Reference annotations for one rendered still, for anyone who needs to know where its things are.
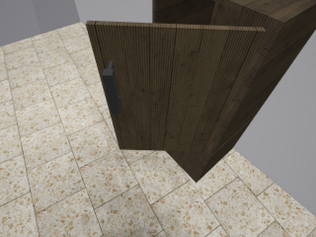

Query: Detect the cupboard door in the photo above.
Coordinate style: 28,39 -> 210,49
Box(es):
86,21 -> 266,152

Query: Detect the handle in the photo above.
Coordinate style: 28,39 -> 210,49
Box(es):
102,60 -> 121,115

